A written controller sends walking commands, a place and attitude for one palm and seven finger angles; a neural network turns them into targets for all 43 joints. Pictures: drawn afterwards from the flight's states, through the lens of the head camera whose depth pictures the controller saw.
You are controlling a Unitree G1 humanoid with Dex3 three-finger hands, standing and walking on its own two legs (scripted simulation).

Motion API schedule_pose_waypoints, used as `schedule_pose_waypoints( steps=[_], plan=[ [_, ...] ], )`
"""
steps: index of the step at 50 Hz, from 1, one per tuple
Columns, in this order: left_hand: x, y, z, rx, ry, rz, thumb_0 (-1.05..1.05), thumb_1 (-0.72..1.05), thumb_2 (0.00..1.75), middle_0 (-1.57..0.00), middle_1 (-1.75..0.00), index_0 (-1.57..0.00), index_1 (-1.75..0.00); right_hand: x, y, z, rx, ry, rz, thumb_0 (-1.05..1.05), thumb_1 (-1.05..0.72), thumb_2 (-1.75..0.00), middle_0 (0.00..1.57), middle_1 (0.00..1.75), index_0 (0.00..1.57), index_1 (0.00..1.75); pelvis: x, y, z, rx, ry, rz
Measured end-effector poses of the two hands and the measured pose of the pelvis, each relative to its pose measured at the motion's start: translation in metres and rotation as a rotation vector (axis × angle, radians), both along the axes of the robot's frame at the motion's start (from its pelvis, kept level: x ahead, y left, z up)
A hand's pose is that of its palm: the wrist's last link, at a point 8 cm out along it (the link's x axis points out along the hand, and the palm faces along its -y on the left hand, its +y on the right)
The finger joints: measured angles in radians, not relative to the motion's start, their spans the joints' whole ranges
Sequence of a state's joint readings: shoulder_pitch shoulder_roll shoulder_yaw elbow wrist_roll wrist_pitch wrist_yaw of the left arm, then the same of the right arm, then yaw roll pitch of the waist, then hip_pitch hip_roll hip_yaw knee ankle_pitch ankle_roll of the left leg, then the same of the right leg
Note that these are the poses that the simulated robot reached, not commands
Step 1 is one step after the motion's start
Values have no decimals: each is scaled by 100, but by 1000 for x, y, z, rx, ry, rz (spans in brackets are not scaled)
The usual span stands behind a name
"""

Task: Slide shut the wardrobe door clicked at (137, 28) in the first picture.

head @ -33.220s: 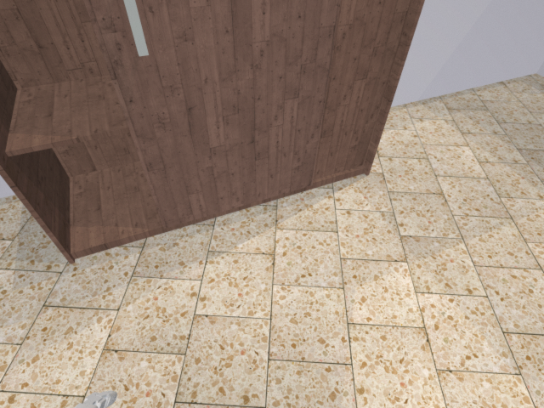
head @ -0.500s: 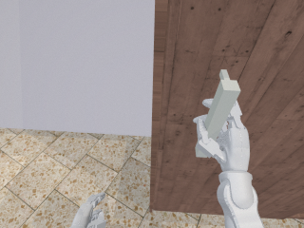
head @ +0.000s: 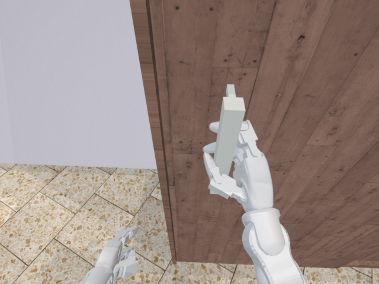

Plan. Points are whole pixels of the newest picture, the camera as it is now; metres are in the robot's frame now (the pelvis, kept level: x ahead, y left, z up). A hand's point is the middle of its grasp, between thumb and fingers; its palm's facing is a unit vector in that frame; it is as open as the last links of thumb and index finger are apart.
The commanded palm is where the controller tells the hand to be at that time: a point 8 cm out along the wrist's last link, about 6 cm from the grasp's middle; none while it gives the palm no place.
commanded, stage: stop walking and hold the door there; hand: right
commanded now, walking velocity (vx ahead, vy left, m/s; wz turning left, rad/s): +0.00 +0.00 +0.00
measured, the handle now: (222, 145) +0.31 -0.06 +0.17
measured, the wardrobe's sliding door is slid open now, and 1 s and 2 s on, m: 0.00 0.00 0.00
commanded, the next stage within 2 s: loosen the grip on the handle in 0.74 s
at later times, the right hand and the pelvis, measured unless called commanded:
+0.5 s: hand (210, 174) +0.26 -0.03 +0.17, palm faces +0.00 +1.00 -0.02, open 7.0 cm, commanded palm +0.24 -0.04 +0.15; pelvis -0.02 +0.04 +0.00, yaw -1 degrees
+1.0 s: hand (218, 176) +0.26 -0.05 +0.16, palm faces -0.11 +0.99 -0.13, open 8.2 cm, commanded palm +0.24 -0.09 +0.15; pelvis -0.05 +0.04 -0.02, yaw +2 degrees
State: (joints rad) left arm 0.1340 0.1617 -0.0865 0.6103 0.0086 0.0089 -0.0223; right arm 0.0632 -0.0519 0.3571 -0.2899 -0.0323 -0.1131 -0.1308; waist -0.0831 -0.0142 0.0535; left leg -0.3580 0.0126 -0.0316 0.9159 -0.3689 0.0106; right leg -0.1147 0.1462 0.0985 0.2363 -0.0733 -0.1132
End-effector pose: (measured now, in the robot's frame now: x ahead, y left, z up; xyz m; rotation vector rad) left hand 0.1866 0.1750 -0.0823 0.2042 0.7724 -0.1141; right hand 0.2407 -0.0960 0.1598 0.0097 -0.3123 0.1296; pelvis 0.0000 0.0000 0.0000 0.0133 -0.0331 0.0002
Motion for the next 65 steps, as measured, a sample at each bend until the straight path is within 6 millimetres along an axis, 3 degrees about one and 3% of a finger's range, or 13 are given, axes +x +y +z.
schedule_pose_waypoints(
  steps=[6,12,19,31,36,43,47,53,60,65],
  plan=[
    [-1,-4,-7,-22,10,-7,2,90,90,-20,-30,-20,-30,0,1,0,-5,-1,-8,3,-67,-76,28,139,14,123,3,2,0,-15,20,-1],
    [5,6,-16,-37,7,-31,2,90,90,-20,-30,-20,-30,-1,4,-1,-4,-14,-52,1,-66,-80,30,139,13,124,0,14,-5,-52,53,-11],
    [4,35,-18,-42,-8,15,2,90,90,-20,-30,-20,-30,-1,8,0,-10,-9,-106,0,-66,-83,34,140,13,129,-13,29,-5,-27,53,-9],
    [-32,88,-7,43,-16,128,2,90,90,-20,-29,-20,-30,-1,8,-1,-13,-15,-128,-1,-66,-84,37,140,15,131,-23,42,-4,-6,28,-5],
    [-43,90,-9,56,-2,146,2,90,90,-20,-29,-20,-30,-1,8,-1,-14,-19,-124,-1,-67,-83,36,140,14,130,-23,41,-4,-6,26,-1],
    [-46,76,-11,35,9,137,2,90,90,-20,-29,-20,-30,0,5,0,-47,-24,-100,-2,-67,-79,37,140,13,129,-25,37,-4,-2,22,5],
    [-46,70,-6,18,-43,116,2,90,90,-20,-30,-20,-30,2,-6,0,-139,-58,-29,-8,-58,-69,46,139,16,125,-40,40,-9,-8,21,14],
    [-48,71,3,-27,-219,162,2,90,90,-20,-30,-20,-30,2,-4,0,-39,9,-14,-4,-32,-59,45,134,23,120,-53,34,-20,-12,-16,30],
    [-76,88,-1,16,-231,162,2,90,90,-20,-30,-20,-30,1,3,-6,36,-37,-80,-1,21,-36,44,135,21,118,-65,44,-31,-18,-35,33],
    [-99,106,-19,46,-155,178,2,90,90,-20,-30,-20,-30,1,4,-9,-4,-79,-99,-1,42,-26,45,131,15,113,-66,50,-36,-15,-21,39]
  ],
)
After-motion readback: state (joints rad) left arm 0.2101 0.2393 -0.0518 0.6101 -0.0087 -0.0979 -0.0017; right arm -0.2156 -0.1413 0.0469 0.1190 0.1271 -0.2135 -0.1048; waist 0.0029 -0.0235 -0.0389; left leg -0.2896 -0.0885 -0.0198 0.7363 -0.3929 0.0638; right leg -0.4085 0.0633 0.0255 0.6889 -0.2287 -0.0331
